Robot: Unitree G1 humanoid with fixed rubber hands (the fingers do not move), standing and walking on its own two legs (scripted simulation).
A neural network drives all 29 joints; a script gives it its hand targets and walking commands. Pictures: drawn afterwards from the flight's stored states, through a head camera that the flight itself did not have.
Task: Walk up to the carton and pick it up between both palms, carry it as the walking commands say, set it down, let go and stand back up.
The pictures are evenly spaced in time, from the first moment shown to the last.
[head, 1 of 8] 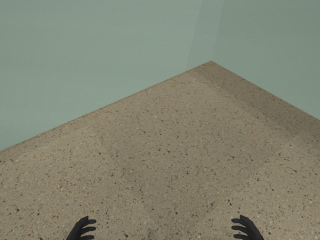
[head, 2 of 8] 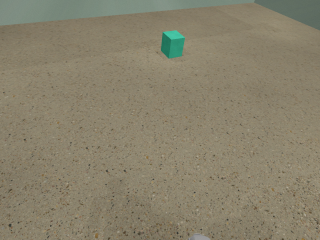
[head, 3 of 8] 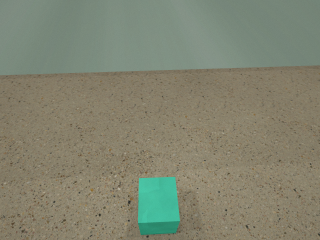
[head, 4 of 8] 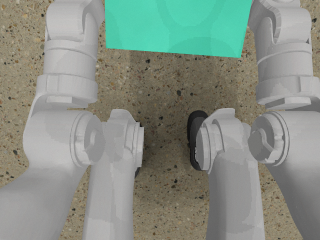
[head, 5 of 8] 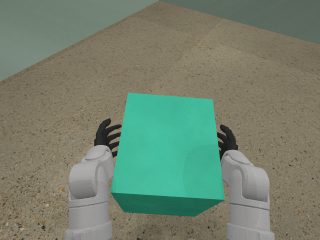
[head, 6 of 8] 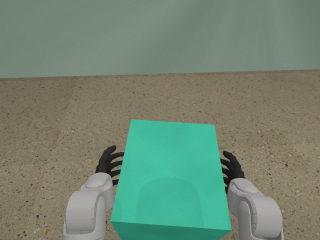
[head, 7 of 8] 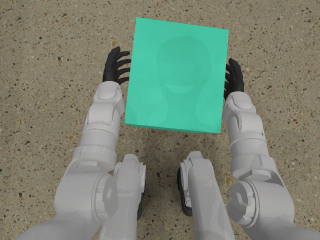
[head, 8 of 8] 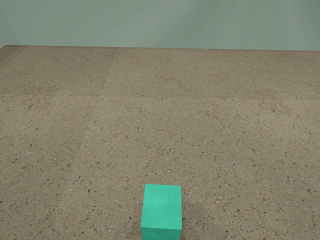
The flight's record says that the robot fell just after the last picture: no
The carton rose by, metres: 0.68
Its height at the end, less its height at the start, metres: +0.00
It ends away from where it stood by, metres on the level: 1.60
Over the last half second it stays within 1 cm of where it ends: yes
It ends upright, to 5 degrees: yes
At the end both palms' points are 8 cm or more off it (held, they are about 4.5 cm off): yes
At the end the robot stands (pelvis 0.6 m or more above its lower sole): yes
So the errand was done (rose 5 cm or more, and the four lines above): yes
